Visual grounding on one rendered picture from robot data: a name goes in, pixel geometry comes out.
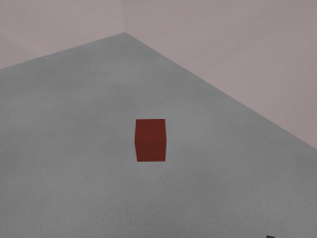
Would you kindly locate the carton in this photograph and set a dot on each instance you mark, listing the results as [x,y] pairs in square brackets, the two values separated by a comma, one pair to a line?
[150,140]

